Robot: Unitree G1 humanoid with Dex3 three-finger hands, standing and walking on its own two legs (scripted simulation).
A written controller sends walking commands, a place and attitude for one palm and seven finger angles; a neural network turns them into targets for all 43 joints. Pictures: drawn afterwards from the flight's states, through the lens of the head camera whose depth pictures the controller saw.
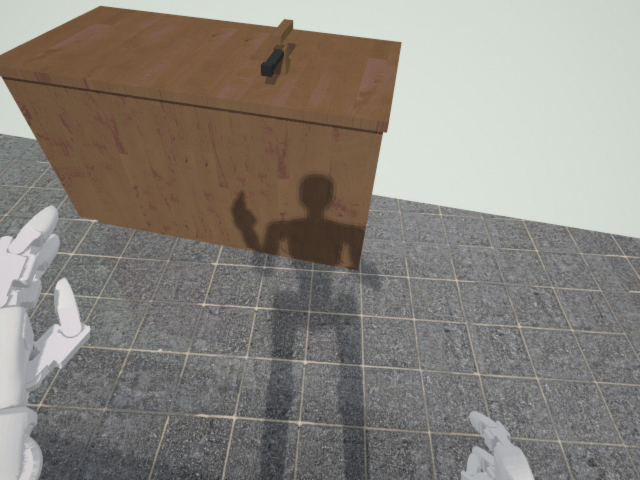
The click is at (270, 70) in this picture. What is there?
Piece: tap's lever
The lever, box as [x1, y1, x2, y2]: [261, 62, 273, 76]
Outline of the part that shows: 263,62 261,64 261,75 271,76 273,73 272,63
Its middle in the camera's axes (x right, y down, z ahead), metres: -0.15 -0.46 +1.04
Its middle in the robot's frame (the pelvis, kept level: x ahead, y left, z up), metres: +1.08 +0.21 +0.03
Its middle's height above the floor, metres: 0.80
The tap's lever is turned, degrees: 0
